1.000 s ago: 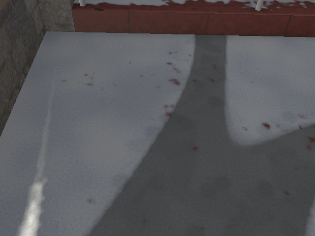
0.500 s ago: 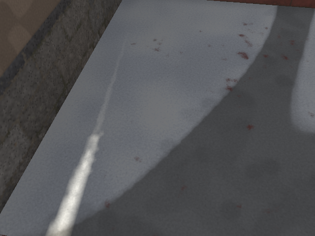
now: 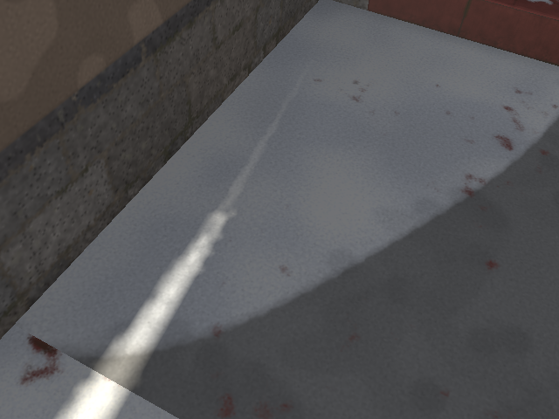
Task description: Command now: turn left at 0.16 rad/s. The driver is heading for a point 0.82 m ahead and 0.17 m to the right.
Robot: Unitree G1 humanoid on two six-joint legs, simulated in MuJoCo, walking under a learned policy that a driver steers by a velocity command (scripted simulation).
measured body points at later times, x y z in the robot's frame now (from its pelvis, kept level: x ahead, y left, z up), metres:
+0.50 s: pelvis +0.04 -0.01 +0.01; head +0.03 -0.01 +0.46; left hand +0.01 +0.19 -0.13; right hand +0.23 -0.22 -0.09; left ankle +0.08 +0.12 -0.62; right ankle -0.03 -0.11 -0.71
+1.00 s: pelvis +0.27 +0.02 +0.02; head +0.27 +0.02 +0.47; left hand +0.55 +0.17 -0.05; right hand +0.20 -0.17 -0.13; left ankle +0.11 +0.12 -0.71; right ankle +0.44 -0.14 -0.64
